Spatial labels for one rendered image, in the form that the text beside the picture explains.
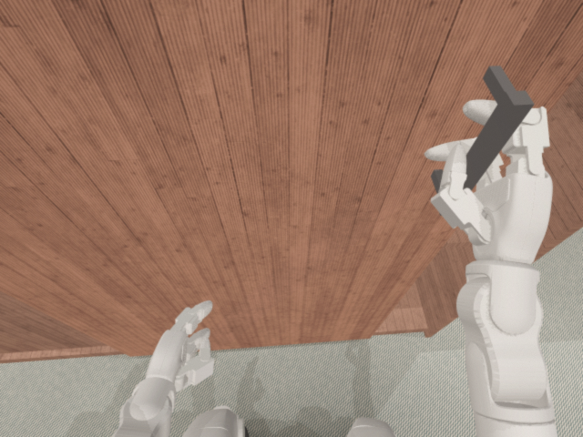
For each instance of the left robot hand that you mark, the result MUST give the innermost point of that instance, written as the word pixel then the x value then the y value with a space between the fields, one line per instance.
pixel 174 357

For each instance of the robot right forearm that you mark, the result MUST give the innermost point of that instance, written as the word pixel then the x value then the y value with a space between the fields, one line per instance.
pixel 506 371

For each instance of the right robot thigh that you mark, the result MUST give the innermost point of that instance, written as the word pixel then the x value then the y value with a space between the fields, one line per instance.
pixel 370 427

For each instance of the left robot thigh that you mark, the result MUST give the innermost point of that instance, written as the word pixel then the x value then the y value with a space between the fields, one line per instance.
pixel 216 423

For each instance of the robot left forearm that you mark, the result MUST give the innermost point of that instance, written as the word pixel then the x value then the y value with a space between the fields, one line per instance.
pixel 148 412

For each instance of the right robot hand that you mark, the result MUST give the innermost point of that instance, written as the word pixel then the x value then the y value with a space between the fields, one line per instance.
pixel 517 205

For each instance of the wardrobe door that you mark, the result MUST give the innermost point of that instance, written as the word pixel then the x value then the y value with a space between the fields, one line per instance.
pixel 267 155
pixel 24 328

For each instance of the handle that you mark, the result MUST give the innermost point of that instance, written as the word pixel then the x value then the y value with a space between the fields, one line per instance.
pixel 512 107

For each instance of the robot thigh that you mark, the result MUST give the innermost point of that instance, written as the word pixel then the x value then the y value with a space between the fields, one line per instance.
pixel 216 423
pixel 370 427

